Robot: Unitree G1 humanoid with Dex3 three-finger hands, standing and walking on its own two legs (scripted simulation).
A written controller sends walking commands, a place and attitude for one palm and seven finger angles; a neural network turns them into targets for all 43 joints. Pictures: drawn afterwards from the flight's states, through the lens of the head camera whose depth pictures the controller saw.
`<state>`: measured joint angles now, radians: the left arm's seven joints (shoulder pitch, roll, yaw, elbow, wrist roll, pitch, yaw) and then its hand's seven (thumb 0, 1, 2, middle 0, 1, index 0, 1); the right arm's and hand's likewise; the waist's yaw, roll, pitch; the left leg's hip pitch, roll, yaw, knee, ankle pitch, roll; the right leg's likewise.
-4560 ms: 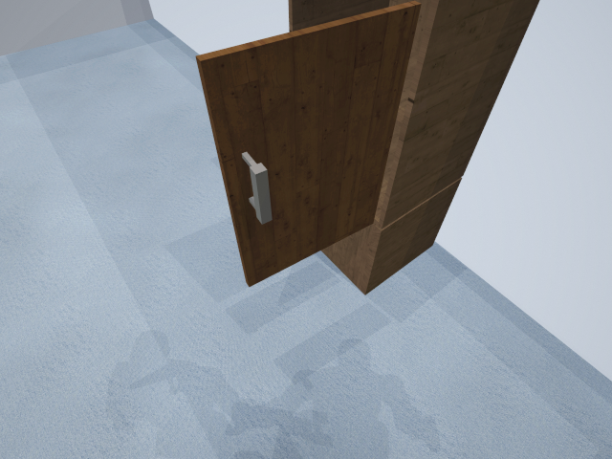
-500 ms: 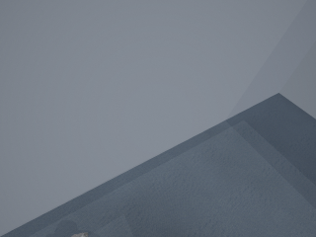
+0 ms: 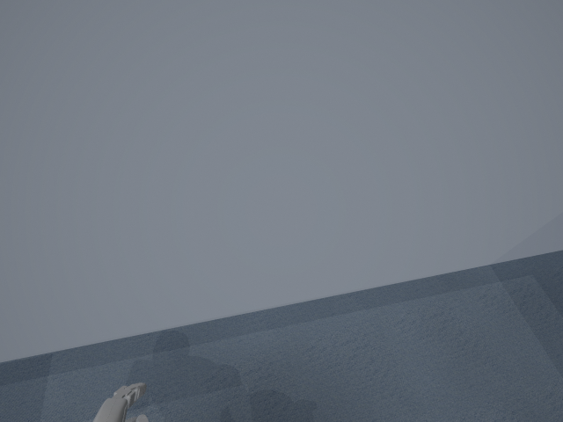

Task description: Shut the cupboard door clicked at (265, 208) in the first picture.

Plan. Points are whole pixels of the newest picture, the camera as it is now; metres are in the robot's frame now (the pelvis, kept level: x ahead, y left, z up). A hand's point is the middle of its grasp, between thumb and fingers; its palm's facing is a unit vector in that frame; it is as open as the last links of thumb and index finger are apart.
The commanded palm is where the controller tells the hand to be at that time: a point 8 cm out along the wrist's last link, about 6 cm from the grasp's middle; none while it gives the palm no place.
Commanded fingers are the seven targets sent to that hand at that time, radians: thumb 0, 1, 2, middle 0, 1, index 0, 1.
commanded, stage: turn to face it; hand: left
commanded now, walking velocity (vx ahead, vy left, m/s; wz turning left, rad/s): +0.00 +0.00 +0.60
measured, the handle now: out of the picture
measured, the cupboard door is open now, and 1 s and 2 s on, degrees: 85 85 85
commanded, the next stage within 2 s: none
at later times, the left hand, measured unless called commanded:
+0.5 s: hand out of the picture +0.01 +0.21 -0.17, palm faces +0.36 -0.90 -0.24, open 7.4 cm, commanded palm none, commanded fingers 0.00 0.90 0.90 -0.20 -0.30 -0.20 -0.30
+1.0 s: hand out of the picture -0.01 +0.15 -0.18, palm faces +0.62 -0.76 -0.19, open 7.4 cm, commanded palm none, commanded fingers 0.00 0.90 0.90 -0.20 -0.30 -0.20 -0.30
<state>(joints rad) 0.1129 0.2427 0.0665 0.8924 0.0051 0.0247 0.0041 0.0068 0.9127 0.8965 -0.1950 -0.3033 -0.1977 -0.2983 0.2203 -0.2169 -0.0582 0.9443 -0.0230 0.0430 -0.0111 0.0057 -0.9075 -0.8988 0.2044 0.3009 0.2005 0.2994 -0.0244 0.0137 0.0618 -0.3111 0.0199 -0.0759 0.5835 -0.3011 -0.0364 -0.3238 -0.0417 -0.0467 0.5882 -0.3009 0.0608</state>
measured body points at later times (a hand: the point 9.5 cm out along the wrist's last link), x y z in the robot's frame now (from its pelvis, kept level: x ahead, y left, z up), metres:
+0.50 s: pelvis +0.02 -0.02 +0.00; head +0.07 +0.02 +0.45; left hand -0.01 +0.25 -0.15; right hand +0.21 -0.22 -0.13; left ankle +0.00 +0.10 -0.73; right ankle +0.04 -0.17 -0.66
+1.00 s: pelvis +0.05 -0.05 -0.01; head +0.08 +0.00 +0.44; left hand -0.05 +0.19 -0.16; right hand +0.29 -0.20 -0.13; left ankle -0.01 +0.04 -0.73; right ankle +0.10 -0.17 -0.72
